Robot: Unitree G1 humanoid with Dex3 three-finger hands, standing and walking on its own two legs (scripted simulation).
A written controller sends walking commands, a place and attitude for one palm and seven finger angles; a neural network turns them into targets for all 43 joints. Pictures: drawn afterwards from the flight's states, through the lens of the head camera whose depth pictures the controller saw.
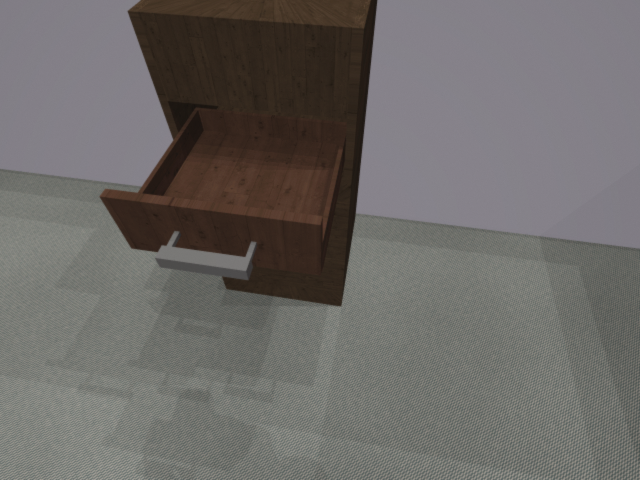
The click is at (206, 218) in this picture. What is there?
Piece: drawer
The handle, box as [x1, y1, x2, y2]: [155, 231, 256, 279]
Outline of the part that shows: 155,256 158,264 161,267 248,279 252,268 251,259 256,247 256,242 251,241 245,257 175,247 174,246 180,233 178,231 174,231 167,245 162,245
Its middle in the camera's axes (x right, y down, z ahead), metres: -0.20 +0.03 +0.68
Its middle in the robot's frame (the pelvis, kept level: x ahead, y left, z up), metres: +0.48 +0.23 -0.07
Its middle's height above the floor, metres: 0.71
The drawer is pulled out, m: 0.30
